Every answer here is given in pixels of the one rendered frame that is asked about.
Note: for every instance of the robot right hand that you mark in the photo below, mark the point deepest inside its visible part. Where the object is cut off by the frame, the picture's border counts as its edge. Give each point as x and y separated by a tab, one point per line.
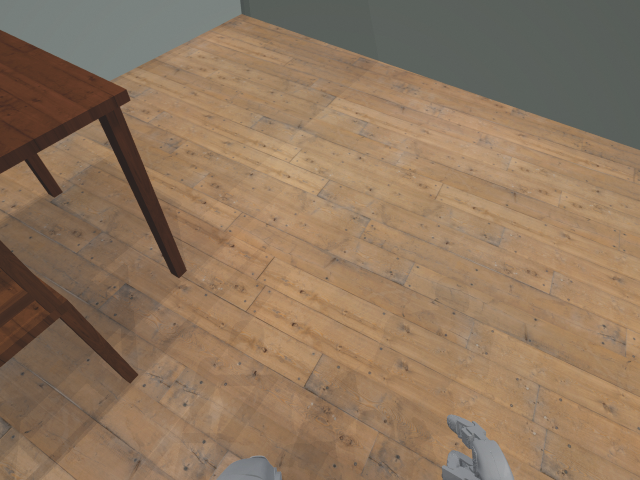
488	461

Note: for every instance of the chair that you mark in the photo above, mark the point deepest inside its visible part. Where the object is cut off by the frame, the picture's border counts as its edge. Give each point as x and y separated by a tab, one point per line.
28	306

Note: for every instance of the table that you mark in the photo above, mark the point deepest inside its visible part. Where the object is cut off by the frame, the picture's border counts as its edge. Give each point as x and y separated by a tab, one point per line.
43	99

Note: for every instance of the left robot thigh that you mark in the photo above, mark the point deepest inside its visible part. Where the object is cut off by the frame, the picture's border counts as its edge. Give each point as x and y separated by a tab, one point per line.
250	469

